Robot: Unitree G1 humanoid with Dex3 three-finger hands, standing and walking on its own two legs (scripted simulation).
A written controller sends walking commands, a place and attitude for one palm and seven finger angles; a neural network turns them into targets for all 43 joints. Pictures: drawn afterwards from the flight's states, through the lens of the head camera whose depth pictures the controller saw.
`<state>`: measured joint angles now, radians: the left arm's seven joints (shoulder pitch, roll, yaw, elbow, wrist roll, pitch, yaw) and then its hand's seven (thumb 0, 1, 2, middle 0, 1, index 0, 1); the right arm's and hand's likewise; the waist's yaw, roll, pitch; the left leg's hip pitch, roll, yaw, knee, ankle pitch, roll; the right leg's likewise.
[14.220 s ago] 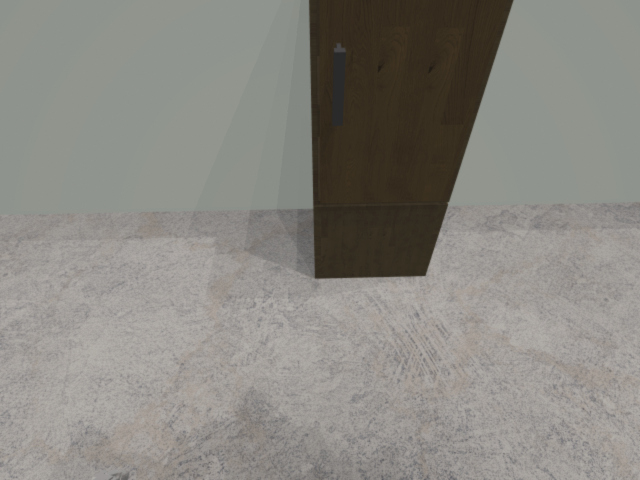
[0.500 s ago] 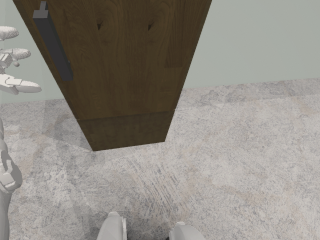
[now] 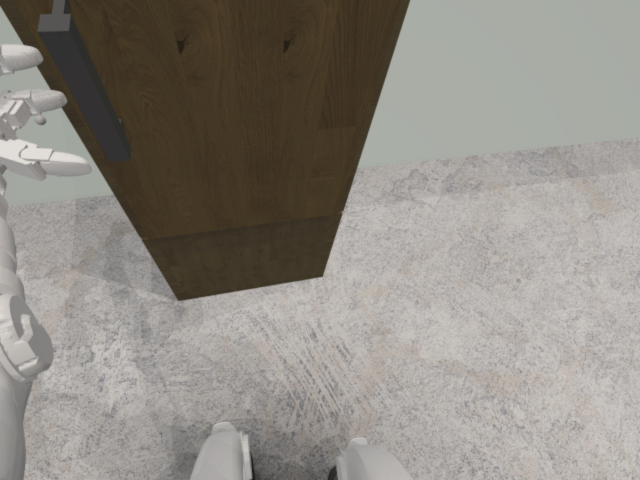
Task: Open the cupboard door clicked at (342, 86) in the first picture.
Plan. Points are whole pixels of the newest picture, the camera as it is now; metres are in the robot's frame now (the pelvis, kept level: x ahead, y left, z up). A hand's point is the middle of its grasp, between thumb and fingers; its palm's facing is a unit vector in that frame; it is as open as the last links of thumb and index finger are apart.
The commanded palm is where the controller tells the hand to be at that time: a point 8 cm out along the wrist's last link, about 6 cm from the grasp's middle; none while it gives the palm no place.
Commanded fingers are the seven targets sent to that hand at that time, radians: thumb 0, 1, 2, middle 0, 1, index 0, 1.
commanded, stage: slide the fingers in behind the handle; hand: left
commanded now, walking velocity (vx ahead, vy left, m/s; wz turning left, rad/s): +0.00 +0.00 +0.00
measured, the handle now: (93, 87) +0.55 +0.23 +0.11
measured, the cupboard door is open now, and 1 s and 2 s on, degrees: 0 0 0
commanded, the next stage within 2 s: close the thumb around the handle in 1.32 s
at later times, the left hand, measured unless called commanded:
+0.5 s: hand (71, 122) +0.50 +0.25 +0.11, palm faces +0.13 -0.99 +0.02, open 14.0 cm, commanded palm +0.48 +0.28 +0.11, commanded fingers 0.00 -0.50 0.30 -0.30 -1.20 -0.30 -1.20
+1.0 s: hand (102, 120) +0.50 +0.22 +0.11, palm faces +0.15 -0.99 +0.01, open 14.0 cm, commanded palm +0.48 +0.26 +0.11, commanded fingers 0.00 -0.50 0.30 -0.30 -1.20 -0.30 -1.20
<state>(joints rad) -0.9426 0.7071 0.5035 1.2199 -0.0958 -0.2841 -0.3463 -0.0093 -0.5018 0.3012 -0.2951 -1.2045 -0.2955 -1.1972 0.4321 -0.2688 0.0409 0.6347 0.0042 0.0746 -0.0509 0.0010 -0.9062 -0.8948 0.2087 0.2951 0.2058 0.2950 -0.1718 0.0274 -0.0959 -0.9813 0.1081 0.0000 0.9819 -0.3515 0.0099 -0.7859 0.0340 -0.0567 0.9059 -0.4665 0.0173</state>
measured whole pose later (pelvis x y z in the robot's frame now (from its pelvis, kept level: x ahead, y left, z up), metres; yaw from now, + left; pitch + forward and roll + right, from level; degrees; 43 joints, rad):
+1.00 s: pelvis +0.00 -0.01 +0.00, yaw +1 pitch +18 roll -4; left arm -0.93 0.56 0.44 1.20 -0.08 -0.33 -0.19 -0.01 -0.50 0.30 -0.30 -1.20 -0.30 -1.21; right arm 0.41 -0.26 0.02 0.64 0.00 0.06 -0.02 0.00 -0.91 -0.89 0.21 0.29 0.20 0.29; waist -0.17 0.03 -0.10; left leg -0.94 0.11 0.00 0.97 -0.35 -0.01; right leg -0.76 0.04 -0.06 0.92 -0.48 0.00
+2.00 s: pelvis +0.00 -0.01 +0.00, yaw +1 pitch +18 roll -4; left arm -0.92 0.52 0.42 1.18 -0.08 -0.33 -0.17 0.00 0.61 0.78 -0.38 -1.33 -0.38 -1.32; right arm 0.41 -0.26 0.02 0.65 -0.01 0.07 -0.02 0.00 -0.91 -0.89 0.21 0.29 0.20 0.29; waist -0.16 0.04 -0.11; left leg -0.93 0.10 0.00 0.97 -0.35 0.00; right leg -0.75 0.03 -0.05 0.92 -0.48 0.01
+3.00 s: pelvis +0.02 -0.02 +0.02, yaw +4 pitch +8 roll -1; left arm -0.07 -0.13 -0.08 0.15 0.05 -0.08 0.60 0.00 0.66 0.76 -0.29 -1.35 -0.33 -1.32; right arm 0.17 -0.18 0.00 0.53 -0.06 0.06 0.05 0.01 -0.91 -0.90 0.20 0.29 0.20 0.29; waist 0.00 0.04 -0.13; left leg -0.63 0.05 0.00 0.85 -0.35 -0.02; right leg -0.45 -0.01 -0.06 0.83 -0.51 -0.01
